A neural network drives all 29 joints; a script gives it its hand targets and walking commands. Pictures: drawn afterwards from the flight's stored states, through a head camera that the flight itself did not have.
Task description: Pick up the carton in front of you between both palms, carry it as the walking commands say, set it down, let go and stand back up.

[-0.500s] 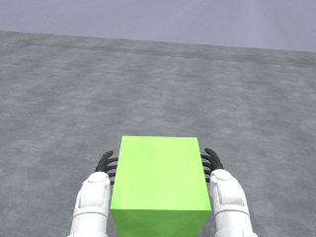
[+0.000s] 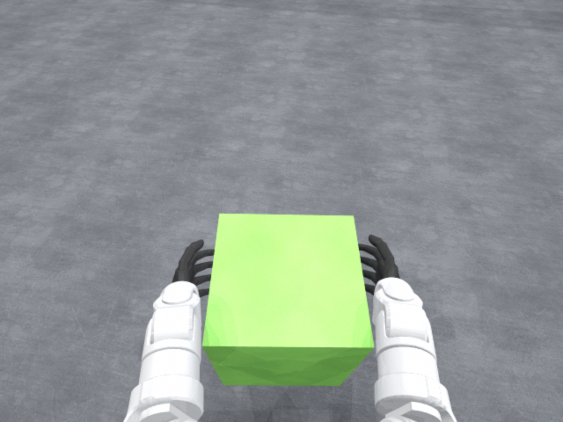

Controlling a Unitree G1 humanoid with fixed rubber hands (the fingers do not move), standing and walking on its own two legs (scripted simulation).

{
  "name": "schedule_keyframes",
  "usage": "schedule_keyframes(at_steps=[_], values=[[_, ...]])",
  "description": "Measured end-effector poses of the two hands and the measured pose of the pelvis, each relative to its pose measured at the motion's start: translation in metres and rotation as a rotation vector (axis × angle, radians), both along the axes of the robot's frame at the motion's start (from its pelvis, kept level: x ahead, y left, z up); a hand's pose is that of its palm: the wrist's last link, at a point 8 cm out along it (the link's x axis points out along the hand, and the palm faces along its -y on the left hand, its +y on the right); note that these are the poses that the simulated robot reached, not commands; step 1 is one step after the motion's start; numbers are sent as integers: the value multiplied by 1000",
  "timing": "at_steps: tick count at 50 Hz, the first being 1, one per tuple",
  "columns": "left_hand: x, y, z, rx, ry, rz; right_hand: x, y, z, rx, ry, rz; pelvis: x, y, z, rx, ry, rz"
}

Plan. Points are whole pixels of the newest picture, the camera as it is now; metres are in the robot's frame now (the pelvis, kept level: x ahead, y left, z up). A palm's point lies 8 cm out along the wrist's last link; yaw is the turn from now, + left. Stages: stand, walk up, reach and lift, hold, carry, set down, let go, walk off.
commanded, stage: set down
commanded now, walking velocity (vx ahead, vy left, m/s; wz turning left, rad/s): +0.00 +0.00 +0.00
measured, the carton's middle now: (284, 306) +0.33 -0.01 -0.08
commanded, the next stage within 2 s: none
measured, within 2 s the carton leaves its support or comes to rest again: neither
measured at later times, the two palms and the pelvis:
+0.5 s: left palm (210, 311) +0.37 +0.13 -0.19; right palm (360, 312) +0.36 -0.17 -0.18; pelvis -0.04 +0.02 -0.13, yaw +1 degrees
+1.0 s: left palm (227, 321) +0.42 +0.12 -0.35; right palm (349, 332) +0.38 -0.17 -0.35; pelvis -0.07 +0.01 -0.26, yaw +1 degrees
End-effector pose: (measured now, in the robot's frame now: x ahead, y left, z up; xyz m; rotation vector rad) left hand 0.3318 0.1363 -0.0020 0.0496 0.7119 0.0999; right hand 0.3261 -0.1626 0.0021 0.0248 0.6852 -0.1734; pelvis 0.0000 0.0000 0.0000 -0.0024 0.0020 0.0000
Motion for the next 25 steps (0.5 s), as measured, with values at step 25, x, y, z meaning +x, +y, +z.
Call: schedule_keyframes(at_steps=[25], values=[[43, -4, -187, -48, -51, -6, 32, -3, -183, 19, -58, -62, -41, 15, -126, 0, 588, 12]])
